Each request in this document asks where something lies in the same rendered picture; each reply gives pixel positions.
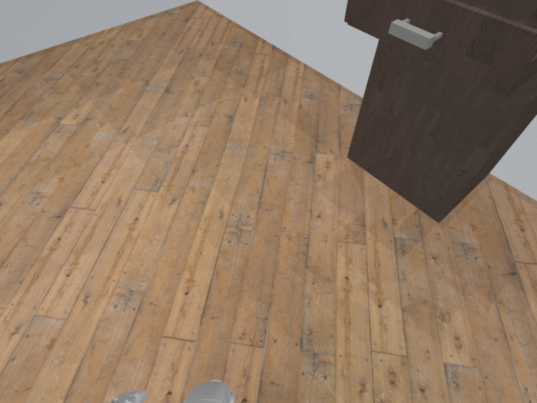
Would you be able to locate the handle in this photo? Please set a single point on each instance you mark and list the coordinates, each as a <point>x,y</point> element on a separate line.
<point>412,34</point>

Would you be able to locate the robot left thigh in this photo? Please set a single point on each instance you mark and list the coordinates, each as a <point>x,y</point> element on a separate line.
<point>211,392</point>

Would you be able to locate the drawer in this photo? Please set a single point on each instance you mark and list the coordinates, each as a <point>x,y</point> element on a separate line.
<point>490,43</point>

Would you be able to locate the cabinet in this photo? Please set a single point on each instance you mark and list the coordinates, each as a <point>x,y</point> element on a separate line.
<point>432,136</point>

